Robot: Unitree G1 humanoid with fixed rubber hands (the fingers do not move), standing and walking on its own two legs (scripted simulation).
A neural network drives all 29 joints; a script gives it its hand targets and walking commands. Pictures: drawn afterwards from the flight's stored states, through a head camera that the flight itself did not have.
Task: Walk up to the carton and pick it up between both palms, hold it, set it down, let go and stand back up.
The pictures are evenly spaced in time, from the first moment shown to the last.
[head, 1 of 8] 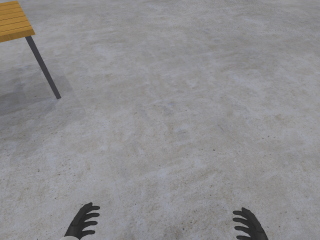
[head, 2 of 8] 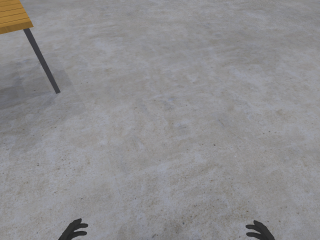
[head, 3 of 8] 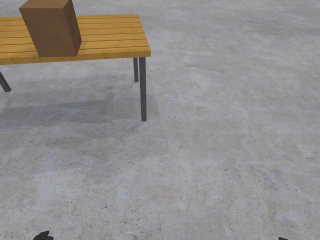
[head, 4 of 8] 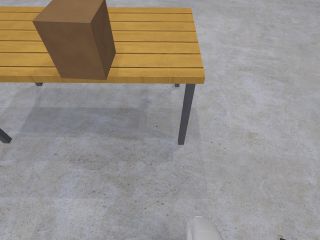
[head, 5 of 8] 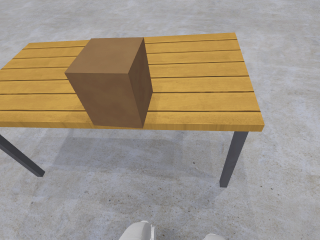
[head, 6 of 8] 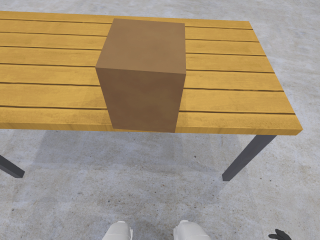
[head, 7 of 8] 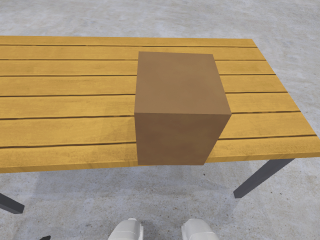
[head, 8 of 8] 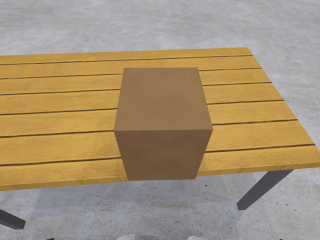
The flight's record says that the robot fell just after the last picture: no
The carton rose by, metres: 0.00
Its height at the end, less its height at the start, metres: +0.00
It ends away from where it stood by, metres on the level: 0.00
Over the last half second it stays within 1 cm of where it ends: yes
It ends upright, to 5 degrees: yes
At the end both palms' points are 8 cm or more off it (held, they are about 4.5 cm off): yes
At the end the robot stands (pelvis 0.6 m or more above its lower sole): yes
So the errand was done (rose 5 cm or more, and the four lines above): no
